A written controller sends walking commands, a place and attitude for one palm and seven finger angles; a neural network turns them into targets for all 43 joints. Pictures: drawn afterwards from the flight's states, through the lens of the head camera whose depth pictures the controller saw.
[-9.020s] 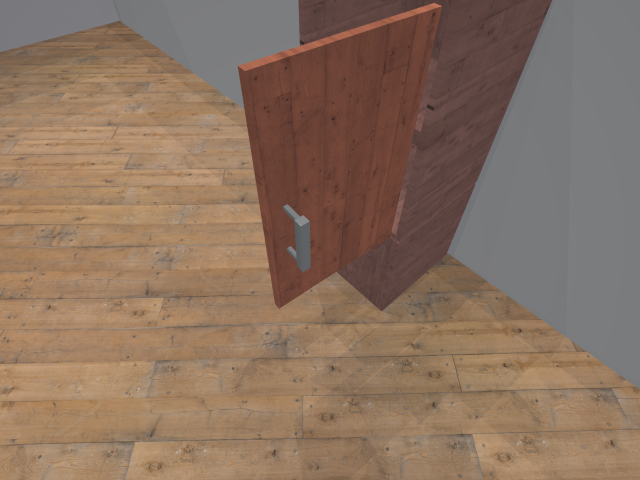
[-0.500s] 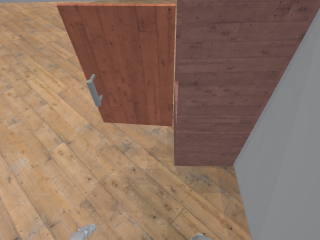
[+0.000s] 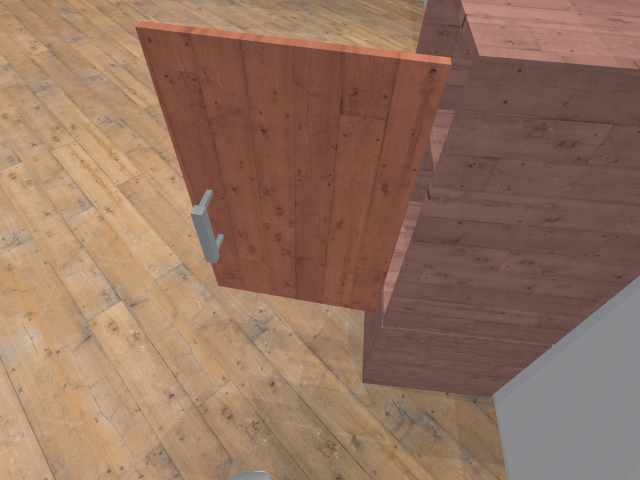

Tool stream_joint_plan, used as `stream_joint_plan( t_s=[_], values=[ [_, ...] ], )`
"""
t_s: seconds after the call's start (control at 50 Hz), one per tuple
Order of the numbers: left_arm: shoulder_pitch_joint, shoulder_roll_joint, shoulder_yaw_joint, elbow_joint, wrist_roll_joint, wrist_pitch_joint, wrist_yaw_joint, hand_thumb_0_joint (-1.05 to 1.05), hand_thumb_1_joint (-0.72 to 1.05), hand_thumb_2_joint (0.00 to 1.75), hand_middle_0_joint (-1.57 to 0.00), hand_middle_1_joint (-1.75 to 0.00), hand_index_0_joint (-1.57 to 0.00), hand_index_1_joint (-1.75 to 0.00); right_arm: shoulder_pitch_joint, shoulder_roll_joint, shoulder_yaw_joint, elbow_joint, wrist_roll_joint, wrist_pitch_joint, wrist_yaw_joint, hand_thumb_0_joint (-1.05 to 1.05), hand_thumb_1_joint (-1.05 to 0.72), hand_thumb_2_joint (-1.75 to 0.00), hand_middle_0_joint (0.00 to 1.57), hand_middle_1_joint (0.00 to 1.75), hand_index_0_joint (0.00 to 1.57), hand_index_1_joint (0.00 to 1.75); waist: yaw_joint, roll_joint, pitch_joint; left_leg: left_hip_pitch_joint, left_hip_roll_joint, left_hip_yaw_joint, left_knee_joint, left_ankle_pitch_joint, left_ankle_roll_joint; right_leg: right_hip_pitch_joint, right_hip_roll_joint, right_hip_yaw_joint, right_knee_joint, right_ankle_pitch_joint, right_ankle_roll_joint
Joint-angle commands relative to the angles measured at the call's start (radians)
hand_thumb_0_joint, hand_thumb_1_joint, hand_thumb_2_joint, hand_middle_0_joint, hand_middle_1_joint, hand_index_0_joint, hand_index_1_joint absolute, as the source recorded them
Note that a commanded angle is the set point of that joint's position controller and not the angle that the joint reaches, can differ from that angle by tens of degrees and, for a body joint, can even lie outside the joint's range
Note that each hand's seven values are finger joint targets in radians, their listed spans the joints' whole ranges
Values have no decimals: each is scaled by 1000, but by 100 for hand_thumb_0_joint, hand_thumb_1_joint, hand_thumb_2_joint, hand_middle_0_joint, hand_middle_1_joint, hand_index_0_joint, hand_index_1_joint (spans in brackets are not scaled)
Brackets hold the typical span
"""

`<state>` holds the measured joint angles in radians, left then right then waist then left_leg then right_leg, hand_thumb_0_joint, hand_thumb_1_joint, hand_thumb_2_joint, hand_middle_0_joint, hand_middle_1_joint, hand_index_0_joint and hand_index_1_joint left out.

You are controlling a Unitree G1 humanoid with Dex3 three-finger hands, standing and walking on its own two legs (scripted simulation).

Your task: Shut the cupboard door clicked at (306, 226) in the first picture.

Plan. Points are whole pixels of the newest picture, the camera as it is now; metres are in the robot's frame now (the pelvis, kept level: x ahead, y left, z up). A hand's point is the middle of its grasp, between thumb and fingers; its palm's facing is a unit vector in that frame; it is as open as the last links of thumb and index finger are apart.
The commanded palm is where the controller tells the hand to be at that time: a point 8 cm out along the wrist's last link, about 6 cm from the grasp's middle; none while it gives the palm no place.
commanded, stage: come to a stop and stand still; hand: left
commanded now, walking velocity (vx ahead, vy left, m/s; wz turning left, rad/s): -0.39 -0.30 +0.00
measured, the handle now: (210, 227) +0.52 +0.26 -0.07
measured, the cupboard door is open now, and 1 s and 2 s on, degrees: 86 86 86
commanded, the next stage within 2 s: look again from close up in 0.90 s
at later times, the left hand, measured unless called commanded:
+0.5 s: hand out of the picture +0.09 +0.16 -0.15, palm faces -0.04 -0.96 -0.27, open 7.4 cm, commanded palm none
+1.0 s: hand out of the picture +0.03 +0.12 -0.16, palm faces -0.01 -0.98 -0.18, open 7.3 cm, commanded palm none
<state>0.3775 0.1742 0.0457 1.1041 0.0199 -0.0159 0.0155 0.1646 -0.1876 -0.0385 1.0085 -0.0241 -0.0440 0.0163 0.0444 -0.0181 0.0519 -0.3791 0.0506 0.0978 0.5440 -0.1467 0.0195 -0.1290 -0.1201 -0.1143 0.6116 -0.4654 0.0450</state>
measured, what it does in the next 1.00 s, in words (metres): steps on the spot: right foot, then left foot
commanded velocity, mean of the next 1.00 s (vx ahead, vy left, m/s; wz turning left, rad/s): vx -0.05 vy -0.04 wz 0.00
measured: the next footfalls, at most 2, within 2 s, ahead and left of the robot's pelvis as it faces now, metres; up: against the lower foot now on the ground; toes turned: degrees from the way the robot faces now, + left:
right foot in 0.40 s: +0.02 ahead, -0.15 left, +0.00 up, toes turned -6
left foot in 0.64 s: +0.04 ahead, +0.07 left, +0.00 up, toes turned +0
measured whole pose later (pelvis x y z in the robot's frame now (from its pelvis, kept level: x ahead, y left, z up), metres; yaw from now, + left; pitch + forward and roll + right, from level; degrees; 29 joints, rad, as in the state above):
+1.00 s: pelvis +0.02 -0.05 +0.02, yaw -2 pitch +0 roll +0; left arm 0.25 0.16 0.00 1.13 0.00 0.01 0.03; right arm 0.26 -0.13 -0.01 1.16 -0.01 0.00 -0.04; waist 0.00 -0.01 0.04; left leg -0.13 0.02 0.04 0.39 -0.26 -0.01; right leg -0.12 0.01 -0.07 0.38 -0.26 -0.03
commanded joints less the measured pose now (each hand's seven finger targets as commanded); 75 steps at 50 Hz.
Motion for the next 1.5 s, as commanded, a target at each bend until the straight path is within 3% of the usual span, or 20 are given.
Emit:
stream_joint_plan(
  t_s=[0.0,0.06,0.18,0.28,0.34,0.36,0.38,0.42,0.48,0.54,0.6,0.68,0.96,0.98,1.0,1.04,1.08,1.14,1.26,1.48],
  values=[
    [49,26,-14,-40,-16,18,36,0,90,90,-20,-30,-20,-30,162,-187,-16,9,1,11,-63,0,-90,-90,20,30,20,30,-54,275,-193,308,343,-288,-156,828,132,-201,44,112,361,-173,-11],
    [-10,83,4,-48,-13,47,26,0,90,90,-20,-30,-20,-30,67,-156,-13,-9,5,36,-77,0,-90,-90,20,30,20,30,-50,176,-77,185,320,-225,-160,726,166,-223,42,117,382,-117,-13],
    [-53,90,37,-136,-2,81,3,0,90,90,-20,-30,-20,-30,11,-188,-43,-33,-2,54,-80,0,-90,-90,20,30,20,30,-39,132,-103,148,338,-201,-207,372,174,-313,65,136,479,-38,-12],
    [-81,65,29,-176,1,66,-3,0,90,90,-20,-30,-20,-30,2,-186,-53,-40,-8,57,-62,0,-90,-90,20,30,20,30,-45,186,-120,118,288,-187,-208,173,137,-177,82,66,170,6,-30],
    [-19,88,31,-155,4,52,2,0,90,90,-20,-30,-20,-30,13,-171,-58,-40,4,67,-48,0,-90,-90,20,30,20,30,-17,123,-121,29,197,-137,-129,-32,67,1,95,38,-121,221,-35],
    [-31,135,32,-165,9,40,8,0,90,90,-20,-30,-20,-30,33,-119,-50,-43,10,69,-42,0,-90,-90,20,30,20,30,-18,-10,-89,-20,114,-100,-43,-126,19,12,22,150,-251,240,-64],
    [-78,204,37,-176,14,33,10,0,90,90,-20,-30,-20,-30,42,-60,-39,-60,16,75,-32,0,-90,-90,20,30,20,30,-43,-218,-47,-63,2,-1,72,-297,-45,-63,-166,333,-354,231,-133],
    [-153,206,25,-190,14,22,14,0,90,90,-20,-30,-20,-30,-9,-58,-35,-71,7,94,-30,0,-90,-90,20,30,20,30,-35,-254,-16,-19,-23,-78,273,-380,-38,-207,-196,359,-374,312,-212],
    [-201,156,8,-171,5,10,16,0,90,90,-20,-30,-20,-30,71,-51,-24,-12,13,84,-34,0,-90,-90,20,30,20,30,-67,-165,-33,14,-27,-71,278,-311,-50,-108,-123,225,-283,589,-212],
    [-162,157,5,-129,-4,2,17,0,90,90,-20,-30,-20,-30,103,-37,-10,22,15,70,-41,0,-90,-90,20,30,20,30,-57,-130,-60,89,-31,-54,25,-227,-61,-6,-98,208,-213,702,-189],
    [-137,103,-10,-100,-23,3,12,0,90,90,-20,-30,-20,-30,134,-70,1,65,6,41,-50,0,-90,-90,20,30,20,30,-42,59,-61,237,78,-168,-160,202,-14,-73,-3,166,-183,506,-87],
    [-145,98,-13,-63,-21,18,12,0,90,90,-20,-30,-20,-30,114,-72,9,97,8,39,-59,0,-90,-90,20,30,20,30,-30,125,-38,154,82,-167,-186,109,-10,22,18,154,-244,374,-75],
    [-88,71,-25,-7,-17,-1,15,0,90,90,-20,-30,-20,-30,172,-39,16,125,12,35,-63,0,-90,-90,20,30,20,30,-45,-16,-2,220,50,-120,-210,55,-20,3,10,159,-312,398,-83],
    [9,87,-33,20,4,-32,64,0,90,90,-20,-30,-20,-30,73,-78,20,55,20,11,-47,0,-90,-90,20,30,20,30,-13,73,17,157,46,-72,13,126,-32,-35,-53,215,-240,880,-50],
    [-10,139,-23,-24,-5,-42,58,0,90,90,-20,-30,-20,-30,133,-13,26,24,16,18,-42,0,-90,-90,20,30,20,30,-63,58,-64,148,14,-99,-9,-91,-16,20,-89,241,-212,861,-93],
    [-51,102,-33,-45,-8,-43,45,0,90,90,-20,-30,-20,-30,195,-29,27,24,16,11,-41,0,-90,-90,20,30,20,30,-80,57,-117,185,36,-123,-74,25,-7,-4,-27,182,-164,618,-118],
    [-30,91,-35,-42,-11,-39,37,0,90,90,-20,-30,-20,-30,201,-45,34,20,11,-1,-47,0,-90,-90,20,30,20,30,-57,114,-141,217,57,-129,-59,265,8,17,4,150,-125,597,-115],
    [-26,68,-45,-37,-10,-22,33,0,90,90,-20,-30,-20,-30,188,-59,37,7,14,6,-53,0,-90,-90,20,30,20,30,-56,8,-31,191,59,-136,-89,189,17,-45,19,149,-153,474,-106],
    [-35,77,-45,-40,-11,-6,25,0,90,90,-20,-30,-20,-30,173,-67,44,17,12,9,-50,0,-90,-90,20,30,20,30,-43,17,62,156,46,-141,-166,63,27,-76,29,153,-182,320,-95],
    [-39,100,-44,-35,-13,-5,23,0,90,90,-20,-30,-20,-30,172,-81,50,58,12,5,-49,0,-90,-90,20,30,20,30,-36,11,10,197,42,-131,-182,102,23,-34,17,159,-190,379,-88]
  ],
)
